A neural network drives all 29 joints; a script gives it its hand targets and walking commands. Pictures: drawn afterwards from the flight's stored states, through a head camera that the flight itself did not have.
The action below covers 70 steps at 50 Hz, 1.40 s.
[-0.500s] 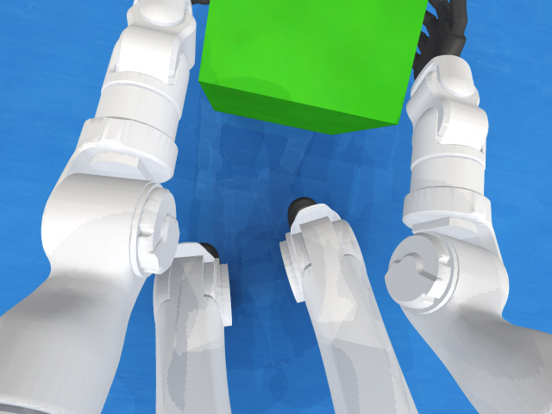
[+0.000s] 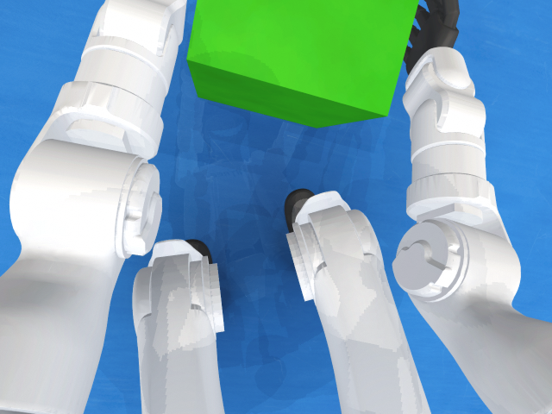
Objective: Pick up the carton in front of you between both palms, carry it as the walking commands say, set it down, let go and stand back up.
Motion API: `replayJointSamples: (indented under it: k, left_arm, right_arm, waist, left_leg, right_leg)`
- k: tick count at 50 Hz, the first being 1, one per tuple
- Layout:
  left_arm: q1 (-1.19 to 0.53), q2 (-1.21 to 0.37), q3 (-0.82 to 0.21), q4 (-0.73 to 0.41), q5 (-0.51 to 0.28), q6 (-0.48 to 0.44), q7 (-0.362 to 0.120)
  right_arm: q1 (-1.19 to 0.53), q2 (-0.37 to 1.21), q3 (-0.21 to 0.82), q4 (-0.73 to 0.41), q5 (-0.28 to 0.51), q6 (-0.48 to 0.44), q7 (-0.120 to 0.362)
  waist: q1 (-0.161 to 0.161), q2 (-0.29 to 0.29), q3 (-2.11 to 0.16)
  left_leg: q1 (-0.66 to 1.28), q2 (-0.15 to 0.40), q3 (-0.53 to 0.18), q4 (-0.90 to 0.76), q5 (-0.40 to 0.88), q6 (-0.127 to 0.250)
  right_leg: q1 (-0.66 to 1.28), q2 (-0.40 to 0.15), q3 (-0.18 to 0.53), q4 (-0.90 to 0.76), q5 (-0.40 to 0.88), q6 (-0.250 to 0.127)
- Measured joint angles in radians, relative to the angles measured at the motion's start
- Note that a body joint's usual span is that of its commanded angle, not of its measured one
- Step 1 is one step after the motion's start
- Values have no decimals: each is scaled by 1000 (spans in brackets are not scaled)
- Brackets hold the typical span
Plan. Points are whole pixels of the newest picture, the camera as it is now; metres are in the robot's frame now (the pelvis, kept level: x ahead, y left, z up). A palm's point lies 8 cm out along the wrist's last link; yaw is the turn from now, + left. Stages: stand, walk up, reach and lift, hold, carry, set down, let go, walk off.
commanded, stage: set down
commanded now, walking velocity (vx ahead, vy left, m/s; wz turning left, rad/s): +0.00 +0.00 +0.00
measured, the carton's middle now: (289, 27) +0.52 -0.14 -0.26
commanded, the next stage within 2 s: none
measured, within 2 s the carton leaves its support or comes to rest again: rests again in 0.80 s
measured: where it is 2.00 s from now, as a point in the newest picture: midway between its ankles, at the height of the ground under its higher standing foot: (255, 280)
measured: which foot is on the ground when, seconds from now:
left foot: down 0.00-1.00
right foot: down 0.00-1.00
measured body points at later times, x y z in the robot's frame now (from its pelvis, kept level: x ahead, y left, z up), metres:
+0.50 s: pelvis +0.00 +0.00 -0.02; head +0.37 -0.01 +0.23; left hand +0.59 +0.00 -0.20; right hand +0.46 -0.28 -0.20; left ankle +0.08 +0.10 -0.37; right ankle +0.13 -0.15 -0.37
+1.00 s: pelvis -0.01 +0.00 -0.03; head +0.38 -0.02 +0.19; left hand +0.60 +0.03 -0.23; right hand +0.44 -0.33 -0.22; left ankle +0.08 +0.10 -0.37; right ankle +0.13 -0.14 -0.37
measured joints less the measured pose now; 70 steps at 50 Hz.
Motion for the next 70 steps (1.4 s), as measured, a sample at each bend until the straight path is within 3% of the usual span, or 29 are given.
replayJointSamples:
  k: [13,30,38,45,53,62,70]
  left_arm:
    - [-15,25,-42,27,-40,-33,-12]
    - [-18,19,40,42,32,-55,-69]
    - [-23,43,6,26,16,-67,-88]
    - [-37,137,-129,2,-112,-88,-62]
    - [-40,208,-226,-64,-227,-93,-58]
    - [9,217,-179,-160,-205,-36,-40]
    - [20,208,-56,-52,-143,-5,-77]
  right_arm:
    - [-39,-43,28,74,15,-22,14]
    - [-62,-68,-9,144,-12,-46,65]
    - [-91,-75,-22,192,-3,-87,70]
    - [-118,-140,39,342,114,-191,4]
    - [-88,-227,202,313,313,-220,-32]
    - [-57,-176,285,134,378,-149,-97]
    - [5,-134,301,80,333,-80,-116]
  waist:
    - [-3,-12,78]
    - [0,-23,90]
    - [-9,-36,114]
    - [-11,-62,175]
    - [1,-76,198]
    - [-4,-74,143]
    - [-24,-27,-3]
  left_leg:
    - [16,18,15,45,-12,17]
    - [5,43,25,88,-19,37]
    - [8,55,33,94,-16,47]
    - [20,77,31,100,-18,44]
    - [15,106,27,125,-26,34]
    - [79,147,32,81,-32,27]
    - [153,155,45,-69,-13,30]
  right_leg:
    - [20,-17,-10,39,-9,-4]
    - [15,-24,-21,69,-10,-5]
    - [21,-28,-20,74,-7,-1]
    - [27,-46,-43,76,3,-22]
    - [4,-72,-79,98,20,-72]
    - [36,-33,-76,51,50,-85]
    - [101,-11,-56,-88,68,-80]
